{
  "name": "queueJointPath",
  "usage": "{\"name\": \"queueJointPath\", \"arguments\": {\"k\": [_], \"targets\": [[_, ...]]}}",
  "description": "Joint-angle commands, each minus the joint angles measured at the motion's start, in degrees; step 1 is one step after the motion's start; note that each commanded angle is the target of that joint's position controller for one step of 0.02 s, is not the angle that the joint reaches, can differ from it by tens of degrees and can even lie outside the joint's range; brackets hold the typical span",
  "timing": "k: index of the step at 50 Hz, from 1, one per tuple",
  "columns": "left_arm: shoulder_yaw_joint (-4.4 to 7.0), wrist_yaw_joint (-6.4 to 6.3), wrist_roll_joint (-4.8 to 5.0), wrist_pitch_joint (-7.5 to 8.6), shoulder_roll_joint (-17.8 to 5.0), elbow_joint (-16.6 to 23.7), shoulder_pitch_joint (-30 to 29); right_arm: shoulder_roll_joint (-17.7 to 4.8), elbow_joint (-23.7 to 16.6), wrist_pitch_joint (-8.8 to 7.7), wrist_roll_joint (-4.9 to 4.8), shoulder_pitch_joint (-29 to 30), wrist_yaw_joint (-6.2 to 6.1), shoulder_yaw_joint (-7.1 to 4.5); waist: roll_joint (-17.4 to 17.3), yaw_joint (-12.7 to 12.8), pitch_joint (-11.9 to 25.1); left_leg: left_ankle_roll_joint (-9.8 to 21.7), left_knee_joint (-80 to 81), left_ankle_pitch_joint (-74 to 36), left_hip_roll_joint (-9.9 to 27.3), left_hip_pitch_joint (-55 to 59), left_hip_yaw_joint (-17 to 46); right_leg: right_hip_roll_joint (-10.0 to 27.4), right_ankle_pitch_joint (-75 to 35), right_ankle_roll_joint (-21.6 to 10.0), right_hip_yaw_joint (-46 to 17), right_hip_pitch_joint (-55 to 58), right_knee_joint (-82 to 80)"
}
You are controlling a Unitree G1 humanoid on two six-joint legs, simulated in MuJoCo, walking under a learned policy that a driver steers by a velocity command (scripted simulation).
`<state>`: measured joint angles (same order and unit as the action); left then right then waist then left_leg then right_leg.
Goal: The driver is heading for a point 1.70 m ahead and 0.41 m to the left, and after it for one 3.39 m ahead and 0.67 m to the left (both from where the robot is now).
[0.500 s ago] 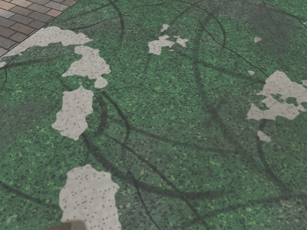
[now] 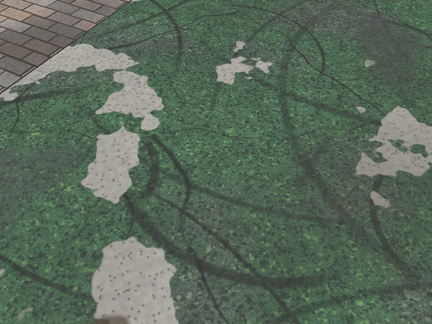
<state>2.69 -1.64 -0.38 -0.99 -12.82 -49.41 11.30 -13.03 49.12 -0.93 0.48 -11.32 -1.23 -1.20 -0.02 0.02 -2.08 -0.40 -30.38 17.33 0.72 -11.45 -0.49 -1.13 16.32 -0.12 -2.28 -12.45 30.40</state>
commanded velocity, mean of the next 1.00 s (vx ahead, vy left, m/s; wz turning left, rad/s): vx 0.02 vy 0.00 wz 0.00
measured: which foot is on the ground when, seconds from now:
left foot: down 0.00-1.00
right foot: down 0.00-1.00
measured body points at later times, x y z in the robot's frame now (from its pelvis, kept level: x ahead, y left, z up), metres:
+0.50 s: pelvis +0.00 +0.01 +0.00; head +0.01 +0.01 +0.45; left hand +0.05 +0.26 -0.15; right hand +0.05 -0.25 -0.14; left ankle -0.01 +0.12 -0.73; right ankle +0.00 -0.12 -0.73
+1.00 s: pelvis +0.01 +0.01 +0.00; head +0.01 +0.00 +0.45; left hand +0.02 +0.26 -0.15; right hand +0.01 -0.25 -0.15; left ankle -0.01 +0.12 -0.73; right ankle -0.01 -0.11 -0.72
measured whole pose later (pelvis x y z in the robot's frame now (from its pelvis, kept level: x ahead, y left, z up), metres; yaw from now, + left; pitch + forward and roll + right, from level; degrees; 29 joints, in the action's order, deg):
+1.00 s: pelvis +0.01 +0.01 +0.00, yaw +0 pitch -1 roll +0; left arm 1.5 -1.9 0.8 1.2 -11.4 -64.3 15.7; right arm -12.3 61.1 -1.5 -1.1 -18.5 -2.1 -1.7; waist -0.6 -0.4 0.2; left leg 2.3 -30.1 18.8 -0.1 -11.1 -0.5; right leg -0.1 24.6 -2.1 0.0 -15.8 39.8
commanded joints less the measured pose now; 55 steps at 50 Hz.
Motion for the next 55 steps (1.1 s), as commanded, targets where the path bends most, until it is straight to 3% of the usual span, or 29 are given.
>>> {"name": "queueJointPath", "arguments": {"k": [1, 22, 42, 43, 44, 46, 47, 48, 49, 50, 52, 54, 55], "targets": [[1.37, -0.41, 0.08, 0.61, -6.1, 1.3, -0.3, -6.3, -1.6, -0.61, -0.07, 0.0, -0.23, -1.45, 0.0, -0.1, 1.8, 1.0, 5.6, -9.3, 2.2, -1.4, 2.4, 2.7, -11.7, -1.2, -3.0, 2.0, -4.6], [0.77, -0.95, 0.33, 0.54, -5.3, -9.3, 0.3, -5.7, 6.8, -0.32, -0.25, -2.7, -0.88, -0.93, 0.0, -0.1, 0.2, 1.4, 7.6, -8.6, 1.1, -0.9, 1.8, 2.1, -10.6, -0.5, -1.4, 2.2, -6.5], [-0.44, -1.16, 0.41, 0.71, -4.0, -13.7, 3.0, -4.2, 10.6, -0.12, -0.37, -5.7, -0.9, -0.22, -0.1, 0.0, -0.8, 2.0, 8.6, -7.7, 0.7, -1.3, 1.9, 1.9, -8.9, 0.0, -0.4, 1.0, -7.1], [-0.63, -1.18, 0.43, 0.67, -3.3, -14.3, 4.1, -3.8, 11.2, -0.02, -0.38, -6.8, -0.97, -0.15, -0.5, 0.0, 0.6, 2.2, 9.1, -1.4, 0.3, -0.8, 1.7, 1.1, -3.7, -0.1, 0.6, 1.5, -6.9], [-0.54, -1.27, 0.76, 0.63, -3.4, -14.5, 4.5, -4.8, 11.4, 0.2, -0.76, -7.1, -1.17, -0.53, -1.3, -0.1, -0.2, 3.2, 9.5, 8.8, 0.0, -1.5, 2.1, -0.4, 4.8, -0.6, 2.2, 0.0, -4.9], [-0.37, -1.27, 0.94, 1.24, -3.8, -13.4, 3.3, -7.3, 10.8, 0.15, -1.45, -7.8, -1.42, -1.41, -4.2, -0.9, -4.4, 6.7, 13.1, 26.8, 3.9, -4.4, 8.4, -1.6, 16.9, -1.8, 3.6, -7.1, 0.1], [-0.63, -0.97, 0.95, 2.1, -2.7, -12.4, 1.9, -8.8, 10.9, -0.31, -1.74, -9.6, -1.33, -1.93, -7.1, -1.8, -5.7, 9.2, 16.4, 31.6, 8.4, -3.7, 14.9, -1.5, 15.1, -2.0, 4.5, -10.9, 4.7], [-0.9, -0.49, 1.1, 3.09, -1.5, -11.8, 1.4, -10.5, 11.0, -0.85, -1.94, -10.8, -1.21, -2.64, -10.4, -2.0, -6.0, 12.3, 20.1, 33.6, 14.1, -2.9, 22.5, -0.6, 10.5, -2.0, 5.3, -12.7, 10.9], [-0.82, 0.02, 1.32, 3.92, -1.8, -11.3, 0.7, -10.7, 10.8, -1.35, -1.91, -10.8, -1.13, -2.94, -10.2, -2.0, -7.2, 14.4, 22.2, 32.2, 17.5, -4.4, 27.1, 1.5, 8.9, -2.7, 3.7, -13.8, 15.2], [-0.61, 0.44, 1.67, 4.52, -2.2, -10.9, 0.4, -10.1, 10.2, -1.8, -1.56, -9.7, -0.95, -2.88, -9.2, -1.4, -7.6, 14.8, 22.7, 29.5, 18.4, -4.5, 27.8, 2.7, 11.1, -3.4, 2.7, -14.9, 17.3], [-0.64, 0.99, 2.22, 5.49, -1.7, -11.0, 2.5, -9.6, 8.4, -2.27, -2.34, -5.6, -0.47, -2.84, -8.1, 1.2, -7.2, 12.2, 20.8, 23.0, 16.0, -5.9, 22.0, 3.8, 11.9, -5.0, 2.9, -10.0, 8.1], [0.18, 1.02, 1.73, 5.86, -2.0, -14.8, 10.3, -9.4, 7.0, -1.88, -3.04, -2.5, -0.17, -2.88, -5.4, 4.6, -4.7, 8.6, 13.7, 15.4, 8.4, -13.0, 11.3, -0.7, -0.1, -4.2, 7.2, 7.3, -4.4], [0.75, 1.05, 1.4, 5.72, -3.1, -16.5, 15.4, -7.8, 6.4, -2.09, -2.77, -1.7, -0.04, -2.39, -1.6, 6.1, -2.7, 7.0, 5.4, 10.3, 5.4, -16.7, 7.2, 1.6, -0.4, -4.2, 2.7, 13.9, -6.1]]}}
Velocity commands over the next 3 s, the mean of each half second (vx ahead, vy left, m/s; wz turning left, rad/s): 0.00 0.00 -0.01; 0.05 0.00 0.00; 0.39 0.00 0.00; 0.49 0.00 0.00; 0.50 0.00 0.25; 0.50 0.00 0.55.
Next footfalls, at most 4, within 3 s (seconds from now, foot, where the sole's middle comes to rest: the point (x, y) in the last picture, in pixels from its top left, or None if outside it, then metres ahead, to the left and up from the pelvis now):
1.56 left None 0.44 0.12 -0.77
2.12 right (259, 253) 0.75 -0.12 -0.77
2.66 left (182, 192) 1.02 0.16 -0.77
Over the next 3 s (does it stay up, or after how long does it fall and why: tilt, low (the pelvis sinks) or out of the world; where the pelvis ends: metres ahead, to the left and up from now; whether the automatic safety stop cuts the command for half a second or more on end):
stays up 1.05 0.10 0.01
